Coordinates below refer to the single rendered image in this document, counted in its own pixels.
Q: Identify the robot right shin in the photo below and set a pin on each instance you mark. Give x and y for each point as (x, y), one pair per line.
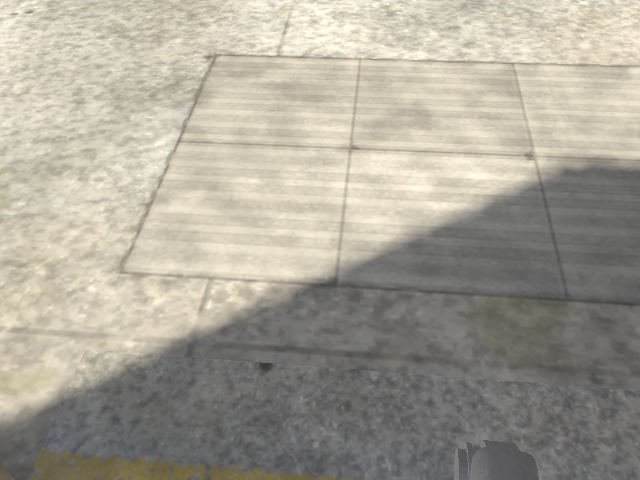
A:
(533, 460)

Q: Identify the robot right thigh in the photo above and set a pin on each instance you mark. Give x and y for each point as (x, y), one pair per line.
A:
(493, 460)

